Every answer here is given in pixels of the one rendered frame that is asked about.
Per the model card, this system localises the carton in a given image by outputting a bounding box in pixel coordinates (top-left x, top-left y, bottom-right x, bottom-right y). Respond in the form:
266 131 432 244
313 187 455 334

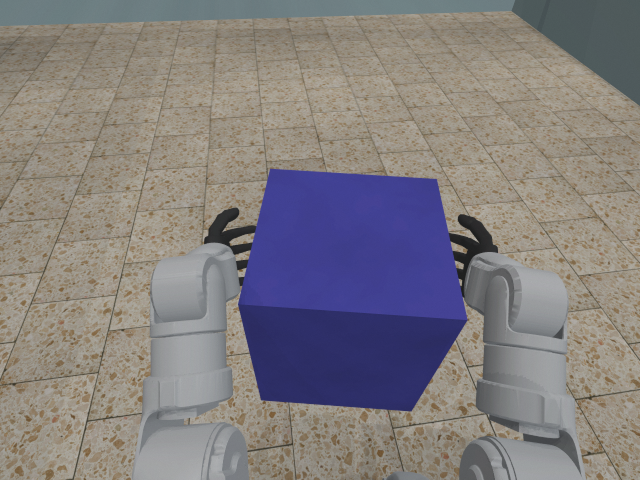
238 169 468 411

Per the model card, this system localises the right robot upper arm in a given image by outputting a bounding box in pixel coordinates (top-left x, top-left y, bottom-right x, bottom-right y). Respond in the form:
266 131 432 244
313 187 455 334
459 436 583 480

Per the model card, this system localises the left robot forearm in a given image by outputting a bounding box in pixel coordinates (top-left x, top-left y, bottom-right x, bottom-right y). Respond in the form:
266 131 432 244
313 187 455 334
131 243 241 480

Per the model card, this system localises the right robot hand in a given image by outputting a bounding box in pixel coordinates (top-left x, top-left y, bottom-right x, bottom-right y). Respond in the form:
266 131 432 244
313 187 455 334
449 214 498 298

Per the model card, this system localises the left robot hand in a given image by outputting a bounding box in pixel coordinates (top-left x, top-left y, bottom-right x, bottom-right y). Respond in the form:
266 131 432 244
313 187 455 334
204 208 256 286

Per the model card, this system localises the right robot forearm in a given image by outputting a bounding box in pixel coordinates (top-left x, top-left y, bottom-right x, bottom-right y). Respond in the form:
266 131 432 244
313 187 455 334
464 252 586 480

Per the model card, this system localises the left robot upper arm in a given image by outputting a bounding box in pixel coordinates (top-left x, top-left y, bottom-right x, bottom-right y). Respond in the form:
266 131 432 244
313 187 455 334
133 422 249 480

